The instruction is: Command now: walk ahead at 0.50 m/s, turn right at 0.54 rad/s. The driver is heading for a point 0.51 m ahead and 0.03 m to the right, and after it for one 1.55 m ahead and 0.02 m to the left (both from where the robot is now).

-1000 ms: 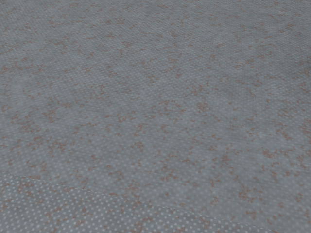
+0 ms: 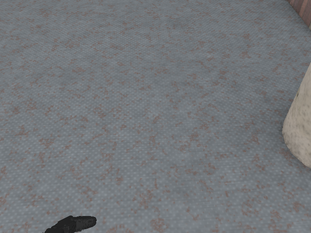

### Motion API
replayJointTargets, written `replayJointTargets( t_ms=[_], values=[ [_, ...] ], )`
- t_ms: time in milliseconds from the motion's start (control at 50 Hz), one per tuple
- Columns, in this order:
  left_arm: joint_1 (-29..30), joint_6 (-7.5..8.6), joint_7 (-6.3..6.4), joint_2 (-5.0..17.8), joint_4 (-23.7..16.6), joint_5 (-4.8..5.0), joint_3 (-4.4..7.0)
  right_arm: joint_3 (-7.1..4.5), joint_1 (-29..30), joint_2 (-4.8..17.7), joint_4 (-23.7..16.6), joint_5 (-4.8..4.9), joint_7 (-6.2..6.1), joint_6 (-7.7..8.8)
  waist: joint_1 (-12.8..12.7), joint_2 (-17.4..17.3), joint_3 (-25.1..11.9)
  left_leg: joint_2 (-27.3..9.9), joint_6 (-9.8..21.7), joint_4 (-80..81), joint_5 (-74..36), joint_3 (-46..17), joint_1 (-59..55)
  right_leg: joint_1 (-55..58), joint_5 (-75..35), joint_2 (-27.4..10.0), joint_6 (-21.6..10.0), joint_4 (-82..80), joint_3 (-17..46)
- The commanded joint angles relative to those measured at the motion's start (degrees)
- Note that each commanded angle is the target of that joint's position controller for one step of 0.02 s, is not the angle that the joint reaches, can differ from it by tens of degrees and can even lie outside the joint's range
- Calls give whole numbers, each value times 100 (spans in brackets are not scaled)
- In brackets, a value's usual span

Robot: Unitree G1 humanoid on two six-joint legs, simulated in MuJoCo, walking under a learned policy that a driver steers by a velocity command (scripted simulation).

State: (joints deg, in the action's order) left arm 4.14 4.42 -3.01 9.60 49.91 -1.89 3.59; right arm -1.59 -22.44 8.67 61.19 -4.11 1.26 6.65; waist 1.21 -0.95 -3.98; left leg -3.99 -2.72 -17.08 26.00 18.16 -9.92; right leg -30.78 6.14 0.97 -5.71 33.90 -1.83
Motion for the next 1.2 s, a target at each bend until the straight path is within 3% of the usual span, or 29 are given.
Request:
replayJointTargets(
  t_ms=[20, 40, 60, 80, 100, 140, 160, 200, 240, 280, 360, 420, 460, 480, 500, 520, 560, 580, 640, 720, 800, 860, 880, 900, 920, 940, 960, 1020, 1200],
  values=[
    [-2023, 174, 308, 1018, 193, 36, 309, -22, -748, 479, -543, -62, -164, 74, -574, 640, -1644, -483, 81, -3208, -4976, -558, 2972, 4958, -1180, -364, -1322, 458, 1396],
    [-3567, 60, 300, 987, 780, -73, 275, -35, -204, 582, -554, -115, 65, 43, -1071, 960, -1903, 569, -160, -4674, 85, -907, 4179, 6037, -1226, -1233, -1764, -945, 3334],
    [-3730, 119, 320, 1240, 996, -136, 440, -59, 548, 527, -866, 89, 250, 3, -1274, 663, -1105, 574, 131, -5612, 256, -1973, 5430, 6028, -758, -1322, -1443, -1435, 3474],
    [-3068, 184, 332, 1312, 898, -61, 507, -98, 1222, 650, -1025, 92, 237, 48, -1179, 635, -132, 262, 324, -6050, -196, -2329, 5916, 4918, -723, -1139, -1198, -1550, 2982],
    [-2643, 214, 309, 967, 810, -42, 402, -123, 1149, 686, -1039, -4, 163, 76, -831, 411, -250, 122, 449, -5988, -386, -2472, 5476, 4118, -1209, -1122, -1249, -1539, 2699],
    [-1874, 205, 161, 335, 669, 40, 201, 53, 1020, 16, -995, -92, 28, 58, -219, 70, -163, -192, 580, -5642, -694, -2472, 4548, 2479, -1736, -1087, -1366, -1799, 2391],
    [-1517, 155, 227, 388, 251, 478, 118, -283, 1783, 1017, -1678, 726, -243, 264, -24, 35, 277, 54, 319, -5962, -627, -2271, 4753, 1959, -1426, -1097, -1412, -2184, 2961],
    [-1402, 74, 323, 811, 33, 374, 150, -289, 1495, 932, -1655, 599, -328, 269, 214, 5, 297, -235, 179, -4976, -810, -2351, 5079, 1724, -790, -1164, -1238, -2239, 2593],
    [-1694, 12, 436, 984, -136, 239, 197, -237, 1933, 728, -1770, 387, -373, 212, 2, 109, 410, -130, 32, -3718, -1686, -2043, 4631, 968, -830, -707, -974, -2220, 2043],
    [-2089, -21, 478, 1022, -149, 231, 219, -152, 2482, 475, -1897, 357, -330, 161, -257, 337, 413, 200, 11, -2537, -2655, -1895, 3811, 394, -511, -317, -803, -2166, 1745],
    [-2606, -34, 446, 949, -91, 400, 241, -215, 2918, 784, -2127, 541, -310, 86, -474, 559, 324, 385, -30, -1437, -3050, -2134, 3555, 1160, 272, -525, -682, -1839, 2269],
    [-2690, -71, 518, 949, -96, 345, 265, -281, 2847, 1029, -2152, 509, -210, 182, -372, 607, 266, 351, 185, -951, -2572, -2182, 3516, 2109, -94, -764, -562, -1039, 2559],
    [-2557, -47, 503, 853, -263, 255, 239, -408, 1846, 1322, -1919, 392, -198, 264, 87, 624, -366, 236, 603, -913, -2336, -2185, 2123, 2108, -1429, -360, -330, 247, 2260],
    [-2533, -17, 481, 648, -394, 166, 168, -482, 787, 1593, -1775, 352, -207, 255, 480, 97, -1130, -642, 1000, -1171, -2507, -3120, 507, 1200, -433, -10, -130, 1783, 1775],
    [-3555, 56, 434, 435, -321, 367, 97, -600, 170, 1935, -1466, 362, -168, 163, 151, -2147, -1653, -1740, 2101, -442, -1291, -5803, -1080, -697, 2142, 630, 310, 3507, 1123],
    [-3393, 99, 431, 860, -255, 405, 142, -500, 298, 1444, -1551, 499, -164, 109, 254, -1654, -1260, -1789, 2094, 2, 116, -6607, -956, -1549, 2430, 226, 320, 4261, 1234],
    [-1864, 146, 421, 1069, -634, 277, 175, -389, 1031, 1156, -1766, 436, -174, -7, 314, -175, -126, -1267, 1791, 172, -522, -5192, 597, -1669, 1439, -218, 334, 4391, 855],
    [-1598, 176, 450, 999, -776, 164, 187, -374, 1212, 1155, -1772, 391, -136, -32, 173, 49, 133, -1091, 1792, 240, -1316, -4832, 1251, -1478, 1223, -364, 360, 4037, 792],
    [-1666, 162, 462, 765, -949, 109, 171, -288, 1184, 925, -1711, 412, -85, -50, -169, -289, 19, -558, 1731, 305, -2749, -3975, 1986, -729, 1291, -503, 520, 2924, 611],
    [-911, 153, 428, 491, -1230, 124, 8, -449, 962, 1434, -1688, 533, -204, -153, -57, -377, 7, -310, 1657, 361, -2612, -3470, 2718, 245, 544, -269, 766, 866, 351],
    [-364, 176, 367, 790, -1469, 269, 53, -472, 498, 1476, -1665, 602, -200, -240, 127, -480, 65, -407, 1607, 155, -1836, -3829, 2722, 789, -47, -50, 783, -67, 475],
    [-658, 239, 350, 922, -1460, 269, 149, -443, 385, 1312, -1719, 595, -216, -302, -126, -440, -59, -167, 1331, -462, -1219, -4074, 2804, 1788, -2, -8, 593, -804, 474],
    [-1148, 250, 373, 1052, -1373, 245, 219, -406, 471, 1156, -1786, 567, -220, -296, -383, -400, -210, 32, 1132, -1026, -1100, -3916, 3186, 2524, 97, -322, 432, -879, 643],
    [-2086, 243, 432, 1376, -1248, 142, 316, -305, 572, 778, -1919, 503, -209, -248, -757, 209, -737, 445, 826, -2604, -493, -3315, 4054, 3807, 365, -1316, 50, -909, 1534],
    [-2482, 166, 440, 1822, -1142, 93, 415, -232, 178, 637, -2158, 622, -216, -156, -607, 1843, -1011, 833, 637, -3961, 820, -2516, 5549, 4667, 1304, -2597, -818, -1476, 3622],
    [-2513, 176, 432, 1498, -1096, 177, 381, -333, 208, 1115, -2109, 664, -225, -147, -659, 1585, -730, 370, 545, -4927, 715, -2500, 6202, 4463, 2338, -2721, -1049, -1661, 4293],
    [-2357, 188, 431, 1173, -1130, 222, 285, -399, 515, 1322, -2120, 621, -217, -190, -694, 1096, -212, 201, 526, -5341, 196, -2534, 6395, 4065, 2366, -2431, -873, -1729, 3671],
    [-1540, 165, 366, 868, -1151, 128, 167, -429, 796, 1110, -2201, 544, -193, -323, -246, 781, 465, -139, 431, -5180, -744, -2505, 5893, 2667, 784, -1773, -469, -2154, 2081],
    [-1833, 154, 420, 1295, -735, 181, 334, -273, 1846, 774, -2649, 509, 33, -442, -368, 505, 494, -198, 273, -3099, -2579, -2060, 5138, 2412, -805, -1517, -303, -2350, -2]
  ],
)
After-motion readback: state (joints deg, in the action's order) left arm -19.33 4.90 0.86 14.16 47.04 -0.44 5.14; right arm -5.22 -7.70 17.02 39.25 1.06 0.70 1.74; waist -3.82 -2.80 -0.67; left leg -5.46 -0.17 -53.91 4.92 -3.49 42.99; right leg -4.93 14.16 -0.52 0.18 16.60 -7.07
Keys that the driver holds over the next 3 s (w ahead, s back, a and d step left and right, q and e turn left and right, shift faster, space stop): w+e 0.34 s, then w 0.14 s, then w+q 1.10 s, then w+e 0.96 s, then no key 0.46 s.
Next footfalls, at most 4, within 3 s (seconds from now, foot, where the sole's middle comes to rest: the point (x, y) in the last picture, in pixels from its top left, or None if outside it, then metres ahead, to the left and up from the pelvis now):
0.46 left None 0.46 0.05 -0.75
0.90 right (214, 223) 0.56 -0.21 -0.75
1.38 left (144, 173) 0.81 0.09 -0.75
1.92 right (164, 119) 1.16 -0.03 -0.75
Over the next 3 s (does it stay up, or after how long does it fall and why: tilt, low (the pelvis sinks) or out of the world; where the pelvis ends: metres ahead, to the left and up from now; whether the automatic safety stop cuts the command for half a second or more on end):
stays up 1.46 0.04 0.02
